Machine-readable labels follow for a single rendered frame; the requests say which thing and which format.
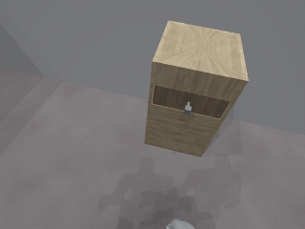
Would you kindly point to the handle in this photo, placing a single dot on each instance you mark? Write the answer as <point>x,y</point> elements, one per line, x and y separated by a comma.
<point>187,109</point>

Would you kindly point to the cabinet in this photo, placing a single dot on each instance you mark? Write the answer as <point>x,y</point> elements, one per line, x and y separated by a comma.
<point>197,60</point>

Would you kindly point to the drawer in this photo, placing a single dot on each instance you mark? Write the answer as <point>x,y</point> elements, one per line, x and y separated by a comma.
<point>178,99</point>

